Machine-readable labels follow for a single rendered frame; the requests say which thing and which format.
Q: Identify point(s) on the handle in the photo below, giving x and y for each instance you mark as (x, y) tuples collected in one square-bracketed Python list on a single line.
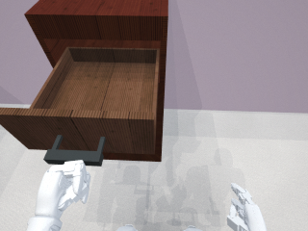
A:
[(56, 156)]

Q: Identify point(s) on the robot left forearm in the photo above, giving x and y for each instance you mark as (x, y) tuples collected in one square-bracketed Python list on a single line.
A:
[(44, 223)]

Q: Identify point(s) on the drawer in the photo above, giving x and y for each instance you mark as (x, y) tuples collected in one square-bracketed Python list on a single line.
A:
[(93, 92)]

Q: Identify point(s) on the left robot hand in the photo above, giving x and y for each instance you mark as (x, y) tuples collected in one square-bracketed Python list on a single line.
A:
[(71, 178)]

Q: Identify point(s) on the right robot hand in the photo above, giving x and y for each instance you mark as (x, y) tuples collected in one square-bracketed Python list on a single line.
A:
[(250, 216)]

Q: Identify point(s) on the cabinet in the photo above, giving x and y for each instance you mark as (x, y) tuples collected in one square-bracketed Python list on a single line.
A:
[(59, 24)]

